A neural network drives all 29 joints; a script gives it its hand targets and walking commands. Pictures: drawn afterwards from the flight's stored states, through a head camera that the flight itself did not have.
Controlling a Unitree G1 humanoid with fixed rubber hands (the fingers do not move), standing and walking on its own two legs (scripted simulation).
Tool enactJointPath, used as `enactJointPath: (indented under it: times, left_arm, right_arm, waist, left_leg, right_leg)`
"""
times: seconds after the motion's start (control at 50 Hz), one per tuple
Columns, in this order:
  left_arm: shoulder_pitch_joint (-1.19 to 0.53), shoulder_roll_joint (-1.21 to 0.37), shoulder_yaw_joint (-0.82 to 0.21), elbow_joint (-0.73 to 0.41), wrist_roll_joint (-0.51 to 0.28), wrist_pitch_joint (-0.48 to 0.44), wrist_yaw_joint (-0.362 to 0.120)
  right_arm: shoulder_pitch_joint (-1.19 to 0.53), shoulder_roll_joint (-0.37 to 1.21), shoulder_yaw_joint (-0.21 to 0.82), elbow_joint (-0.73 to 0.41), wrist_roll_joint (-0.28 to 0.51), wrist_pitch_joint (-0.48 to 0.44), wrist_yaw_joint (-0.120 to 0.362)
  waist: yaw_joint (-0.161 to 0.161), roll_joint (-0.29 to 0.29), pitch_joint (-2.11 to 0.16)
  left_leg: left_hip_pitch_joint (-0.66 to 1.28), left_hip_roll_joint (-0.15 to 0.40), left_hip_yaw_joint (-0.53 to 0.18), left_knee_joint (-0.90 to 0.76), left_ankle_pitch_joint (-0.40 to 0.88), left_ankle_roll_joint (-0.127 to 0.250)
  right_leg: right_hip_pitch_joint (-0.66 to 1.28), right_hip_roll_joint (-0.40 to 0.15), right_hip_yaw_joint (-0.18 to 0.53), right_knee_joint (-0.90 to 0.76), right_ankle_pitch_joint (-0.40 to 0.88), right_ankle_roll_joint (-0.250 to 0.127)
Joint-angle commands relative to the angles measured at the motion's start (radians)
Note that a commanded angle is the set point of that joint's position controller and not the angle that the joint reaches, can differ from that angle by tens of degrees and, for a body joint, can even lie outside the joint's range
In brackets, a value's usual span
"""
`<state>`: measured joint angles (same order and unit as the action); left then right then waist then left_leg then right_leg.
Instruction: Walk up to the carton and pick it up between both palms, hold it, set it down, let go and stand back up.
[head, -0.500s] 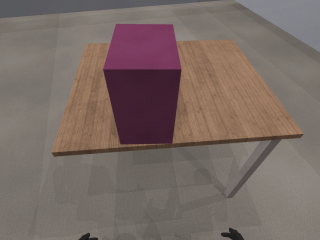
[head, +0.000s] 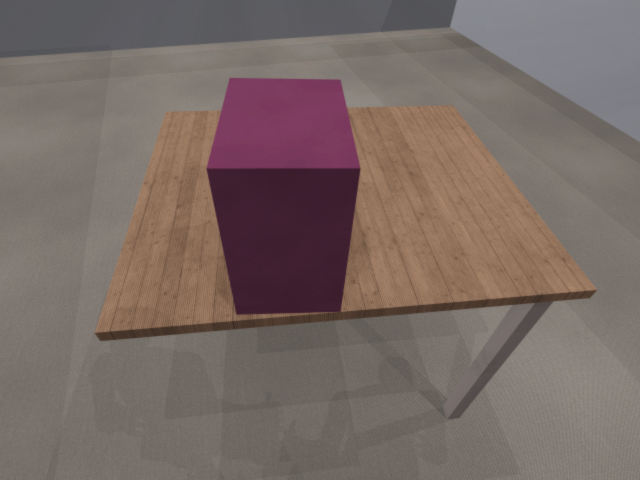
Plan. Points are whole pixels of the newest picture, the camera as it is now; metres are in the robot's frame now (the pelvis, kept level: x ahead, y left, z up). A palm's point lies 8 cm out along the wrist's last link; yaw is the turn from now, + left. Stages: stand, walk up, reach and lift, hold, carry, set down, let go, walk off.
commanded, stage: walk up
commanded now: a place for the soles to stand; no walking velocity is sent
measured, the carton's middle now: (287, 199) +0.51 +0.05 +0.08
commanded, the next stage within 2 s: reach and lift in 1.60 s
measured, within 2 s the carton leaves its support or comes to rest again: neither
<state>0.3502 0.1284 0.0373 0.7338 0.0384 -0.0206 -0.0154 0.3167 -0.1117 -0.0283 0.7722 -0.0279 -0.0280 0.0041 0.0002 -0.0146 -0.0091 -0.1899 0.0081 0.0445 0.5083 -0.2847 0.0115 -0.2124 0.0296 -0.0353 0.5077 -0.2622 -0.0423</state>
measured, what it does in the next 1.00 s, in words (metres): stands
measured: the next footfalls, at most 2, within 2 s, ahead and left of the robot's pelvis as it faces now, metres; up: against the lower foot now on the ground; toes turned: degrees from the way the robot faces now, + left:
left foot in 1.68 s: +0.11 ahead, +0.11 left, +0.00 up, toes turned +1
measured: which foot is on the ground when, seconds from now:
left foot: down 0.00-1.00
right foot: down 0.00-1.00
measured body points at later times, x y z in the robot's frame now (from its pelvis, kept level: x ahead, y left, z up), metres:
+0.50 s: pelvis +0.04 -0.01 -0.01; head +0.04 -0.01 +0.44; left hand +0.12 +0.22 -0.13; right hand +0.14 -0.23 -0.13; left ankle +0.00 +0.11 -0.74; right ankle +0.01 -0.09 -0.74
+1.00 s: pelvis +0.05 -0.01 -0.01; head +0.05 +0.00 +0.44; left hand +0.10 +0.22 -0.14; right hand +0.15 -0.22 -0.13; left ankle +0.01 +0.11 -0.74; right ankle +0.01 -0.09 -0.74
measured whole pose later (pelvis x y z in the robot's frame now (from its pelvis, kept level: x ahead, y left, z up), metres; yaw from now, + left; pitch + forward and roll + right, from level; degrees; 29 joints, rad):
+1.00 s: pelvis +0.05 -0.01 -0.01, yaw +3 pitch -2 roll +0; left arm 0.35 0.16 0.04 0.74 0.03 -0.01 0.00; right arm 0.28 -0.12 -0.02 0.77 -0.03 -0.02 -0.02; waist 0.01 -0.02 0.04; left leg -0.20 0.01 0.00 0.59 -0.34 0.00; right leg -0.16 0.04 -0.08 0.56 -0.37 -0.06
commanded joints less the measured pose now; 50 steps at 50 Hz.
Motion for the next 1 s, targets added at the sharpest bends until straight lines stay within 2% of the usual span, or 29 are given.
enactJointPath:
  times: [0.0,0.02,0.08,0.14,0.22,0.28,0.4,0.42,0.46,0.48,0.52,0.56,0.62,0.66,0.7,0.74,0.78,0.8,0.82,0.84,0.86,0.88,0.9,0.92,0.94,0.96,0.98]
  left_arm:
    - [0.014,0.063,0.014,-0.092,-0.001,-0.032,0.002]
    - [0.015,0.071,0.015,-0.09,-0.002,-0.034,0.003]
    - [0.024,0.089,0.02,-0.087,-0.008,-0.04,0.01]
    - [0.024,0.091,0.024,-0.083,-0.012,-0.039,0.014]
    - [0.019,0.088,0.028,-0.082,-0.012,-0.032,0.018]
    - [0.014,0.092,0.031,-0.084,-0.01,-0.027,0.02]
    - [0.01,0.098,0.036,-0.083,-0.013,-0.021,0.022]
    - [0.019,0.103,0.036,-0.08,-0.015,-0.02,0.022]
    - [0.018,0.114,0.041,-0.081,-0.013,-0.018,0.024]
    - [0.012,0.12,0.043,-0.081,-0.013,-0.016,0.024]
    - [0.007,0.122,0.044,-0.082,-0.014,-0.013,0.025]
    - [0.0,0.119,0.04,-0.089,-0.016,-0.012,0.025]
    - [-0.021,0.116,0.039,-0.095,-0.014,-0.008,0.022]
    - [-0.038,0.102,0.034,-0.1,-0.008,-0.005,0.021]
    - [-0.039,0.09,0.028,-0.107,-0.008,-0.004,0.019]
    - [-0.024,0.094,0.03,-0.099,-0.005,-0.007,0.017]
    - [0.011,0.116,0.038,-0.085,-0.012,-0.014,0.018]
    - [0.039,0.135,0.045,-0.077,-0.013,-0.015,0.02]
    - [0.072,0.15,0.05,-0.069,-0.016,-0.015,0.024]
    - [0.083,0.152,0.049,-0.065,-0.014,-0.016,0.027]
    - [0.071,0.15,0.046,-0.068,-0.007,-0.016,0.03]
    - [0.046,0.144,0.043,-0.076,-0.005,-0.016,0.032]
    - [0.021,0.147,0.041,-0.082,-0.005,-0.015,0.031]
    - [-0.005,0.145,0.036,-0.086,-0.008,-0.013,0.028]
    - [-0.03,0.14,0.033,-0.085,-0.012,-0.013,0.022]
    - [-0.054,0.124,0.028,-0.092,-0.01,-0.01,0.017]
    - [-0.043,0.093,0.023,-0.097,-0.006,-0.005,0.018]
  right_arm:
    - [-0.023,-0.097,-0.027,-0.094,0.001,-0.023,0.0]
    - [-0.016,-0.09,-0.025,-0.088,0.0,-0.025,0.001]
    - [0.003,-0.082,-0.025,-0.092,-0.004,-0.029,-0.001]
    - [0.022,-0.091,-0.027,-0.081,-0.003,-0.03,-0.007]
    - [0.019,-0.102,-0.03,-0.08,-0.001,-0.026,-0.016]
    - [0.013,-0.097,-0.028,-0.084,-0.003,-0.023,-0.02]
    - [-0.001,-0.103,-0.03,-0.087,-0.002,-0.018,-0.026]
    - [-0.004,-0.103,-0.028,-0.09,-0.003,-0.017,-0.027]
    - [-0.009,-0.095,-0.026,-0.088,-0.003,-0.016,-0.027]
    - [-0.009,-0.092,-0.024,-0.088,-0.004,-0.015,-0.028]
    - [-0.012,-0.092,-0.021,-0.09,-0.006,-0.013,-0.029]
    - [-0.011,-0.095,-0.023,-0.093,-0.004,-0.014,-0.03]
    - [0.001,-0.104,-0.027,-0.086,0.0,-0.015,-0.03]
    - [0.013,-0.122,-0.034,-0.087,0.002,-0.012,-0.031]
    - [0.009,-0.13,-0.036,-0.088,0.003,-0.012,-0.033]
    - [-0.011,-0.126,-0.034,-0.087,0.003,-0.01,-0.032]
    - [-0.047,-0.105,-0.026,-0.093,0.002,-0.009,-0.03]
    - [-0.056,-0.094,-0.019,-0.094,-0.004,-0.008,-0.03]
    - [-0.064,-0.083,-0.014,-0.099,-0.008,-0.006,-0.03]
    - [-0.082,-0.069,-0.01,-0.104,-0.01,-0.004,-0.031]
    - [-0.083,-0.055,-0.006,-0.108,-0.011,-0.001,-0.034]
    - [-0.088,-0.042,-0.003,-0.111,-0.01,0.001,-0.035]
    - [-0.08,-0.038,0.002,-0.107,-0.01,-0.002,-0.035]
    - [-0.05,-0.037,0.004,-0.101,-0.009,-0.009,-0.033]
    - [-0.002,-0.057,-0.001,-0.086,-0.006,-0.017,-0.029]
    - [0.05,-0.103,-0.014,-0.067,-0.001,-0.023,-0.028]
    - [0.072,-0.162,-0.038,-0.054,-0.001,-0.022,-0.028]
  waist:
    - [0.008,0.044,0.103]
    - [0.005,0.025,0.107]
    - [-0.005,0.024,0.074]
    - [-0.007,0.004,0.046]
    - [-0.004,0.03,0.014]
    - [-0.002,0.042,0.021]
    - [0.004,0.005,0.006]
    - [0.007,0.025,-0.007]
    - [0.007,0.02,0.003]
    - [0.006,-0.002,0.006]
    - [0.005,-0.006,0.018]
    - [0.002,0.021,0.018]
    - [-0.008,0.032,0.022]
    - [-0.017,0.063,0.028]
    - [-0.013,0.081,0.036]
    - [0.0,0.071,0.03]
    - [0.02,0.01,0.028]
    - [0.031,-0.018,0.027]
    - [0.045,-0.054,0.033]
    - [0.048,-0.063,0.046]
    - [0.038,-0.08,0.053]
    - [0.028,-0.071,0.064]
    - [0.015,-0.062,0.069]
    - [-0.008,-0.047,0.061]
    - [-0.032,-0.009,0.026]
    - [-0.045,0.035,0.006]
    - [-0.038,0.101,0.0]
  left_leg:
    - [-0.08,0.097,-0.162,-0.144,-0.031,0.063]
    - [-0.073,0.082,-0.142,-0.12,0.01,0.052]
    - [-0.039,0.058,-0.108,-0.064,0.113,0.036]
    - [-0.025,0.065,-0.115,-0.049,0.182,0.038]
    - [0.005,0.07,-0.121,-0.031,0.252,0.048]
    - [0.009,0.073,-0.124,-0.011,0.277,0.051]
    - [-0.013,0.067,-0.118,0.019,0.296,0.046]
    - [-0.011,0.059,-0.112,0.029,0.293,0.044]
    - [-0.033,0.054,-0.106,0.043,0.286,0.038]
    - [-0.038,0.049,-0.102,0.046,0.285,0.034]
    - [-0.05,0.047,-0.099,0.053,0.267,0.03]
    - [-0.032,0.049,-0.106,0.048,0.289,0.037]
    - [0.009,0.074,-0.151,0.018,0.309,0.059]
    - [0.02,0.104,-0.19,-0.008,0.305,0.079]
    - [0.027,0.13,-0.225,-0.031,0.299,0.098]
    - [-0.009,0.121,-0.204,-0.015,0.299,0.085]
    - [-0.084,0.059,-0.131,0.049,0.274,0.042]
    - [-0.142,0.029,-0.092,0.1,0.216,0.016]
    - [-0.195,0.008,-0.063,0.14,0.133,0.0]
    - [-0.231,-0.005,-0.041,0.163,-0.011,-0.007]
    - [-0.242,0.0,-0.029,0.156,-0.133,-0.008]
    - [-0.241,0.007,-0.023,0.125,-0.185,-0.006]
    - [-0.188,0.014,-0.029,0.07,-0.145,0.0]
    - [-0.079,0.025,-0.041,-0.018,-0.007,0.016]
    - [0.048,0.046,-0.093,-0.055,0.171,0.04]
    - [0.109,0.103,-0.193,-0.069,0.304,0.078]
    - [0.114,0.186,-0.307,-0.096,0.328,0.134]
  right_leg:
    - [-0.047,-0.066,0.113,-0.111,-0.035,-0.007]
    - [-0.045,-0.076,0.131,-0.127,-0.02,-0.012]
    - [-0.014,-0.103,0.157,-0.131,0.093,-0.028]
    - [0.017,-0.093,0.126,-0.096,0.194,-0.026]
    - [0.029,-0.083,0.104,-0.06,0.244,-0.025]
    - [0.022,-0.086,0.105,-0.046,0.261,-0.027]
    - [0.058,-0.095,0.106,-0.032,0.327,-0.033]
    - [0.066,-0.102,0.117,-0.033,0.332,-0.037]
    - [0.081,-0.108,0.121,-0.034,0.355,-0.044]
    - [0.082,-0.111,0.122,-0.033,0.355,-0.048]
    - [0.073,-0.117,0.129,-0.038,0.335,-0.058]
    - [0.053,-0.111,0.117,-0.028,0.332,-0.056]
    - [0.005,-0.079,0.075,-0.001,0.292,-0.03]
    - [-0.018,-0.063,0.062,0.019,0.236,-0.017]
    - [-0.037,-0.053,0.051,0.026,0.192,-0.006]
    - [0.015,-0.064,0.067,-0.007,0.209,-0.004]
    - [0.103,-0.097,0.123,-0.056,0.31,-0.03]
    - [0.162,-0.144,0.177,-0.081,0.355,-0.057]
    - [0.202,-0.197,0.227,-0.104,0.39,-0.089]
    - [0.217,-0.244,0.268,-0.126,0.42,-0.125]
    - [0.202,-0.273,0.278,-0.138,0.411,-0.15]
    - [0.183,-0.28,0.264,-0.148,0.379,-0.158]
    - [0.136,-0.258,0.227,-0.139,0.358,-0.141]
    - [0.071,-0.215,0.171,-0.111,0.355,-0.108]
    - [0.001,-0.154,0.103,-0.056,0.351,-0.067]
    - [-0.056,-0.079,0.03,0.013,0.248,-0.02]
    - [-0.082,-0.036,0.004,0.065,0.104,0.009]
